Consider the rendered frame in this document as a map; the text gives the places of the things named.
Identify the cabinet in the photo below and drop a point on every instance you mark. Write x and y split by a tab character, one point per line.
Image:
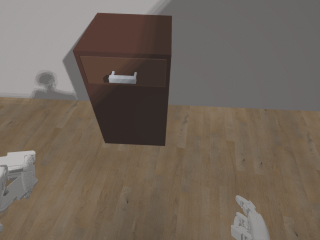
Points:
129	114

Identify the left robot hand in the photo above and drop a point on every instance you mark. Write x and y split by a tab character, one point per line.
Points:
17	167

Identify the right robot hand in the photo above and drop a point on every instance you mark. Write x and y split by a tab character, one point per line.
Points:
253	226

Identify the handle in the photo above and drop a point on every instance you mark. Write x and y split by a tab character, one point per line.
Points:
123	79

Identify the drawer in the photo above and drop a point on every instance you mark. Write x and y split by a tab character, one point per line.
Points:
150	71

